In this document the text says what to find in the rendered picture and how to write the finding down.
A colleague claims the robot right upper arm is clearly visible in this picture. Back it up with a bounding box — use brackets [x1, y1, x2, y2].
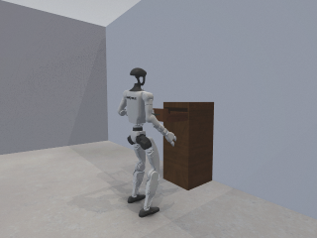
[142, 91, 154, 123]

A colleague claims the cabinet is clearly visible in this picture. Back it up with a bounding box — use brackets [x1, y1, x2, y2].
[162, 102, 214, 190]

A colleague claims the robot right hand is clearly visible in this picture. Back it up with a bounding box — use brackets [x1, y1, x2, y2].
[165, 132, 176, 147]

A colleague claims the left robot foot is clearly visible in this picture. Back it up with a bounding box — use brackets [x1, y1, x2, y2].
[128, 194, 146, 203]

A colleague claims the robot left upper arm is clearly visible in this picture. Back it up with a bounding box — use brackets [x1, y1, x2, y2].
[117, 90, 129, 116]

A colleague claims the drawer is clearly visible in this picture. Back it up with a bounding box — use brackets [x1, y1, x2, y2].
[153, 108, 188, 123]

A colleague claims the robot torso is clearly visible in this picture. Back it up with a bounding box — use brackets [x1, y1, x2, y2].
[126, 89, 147, 144]

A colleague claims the robot right forearm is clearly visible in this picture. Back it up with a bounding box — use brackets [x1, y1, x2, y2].
[150, 115, 169, 137]

